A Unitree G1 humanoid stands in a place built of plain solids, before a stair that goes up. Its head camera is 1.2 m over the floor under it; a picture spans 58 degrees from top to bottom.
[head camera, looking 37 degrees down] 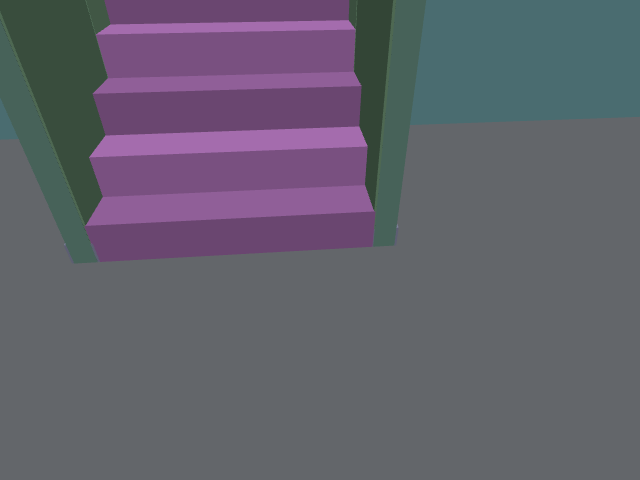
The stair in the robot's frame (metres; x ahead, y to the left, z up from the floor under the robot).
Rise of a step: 0.19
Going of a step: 0.23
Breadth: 1.20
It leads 5 degrees to the left of straight ahead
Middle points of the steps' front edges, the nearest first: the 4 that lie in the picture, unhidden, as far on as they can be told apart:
1.49 0.36 0.19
1.71 0.38 0.38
1.94 0.40 0.58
2.17 0.42 0.77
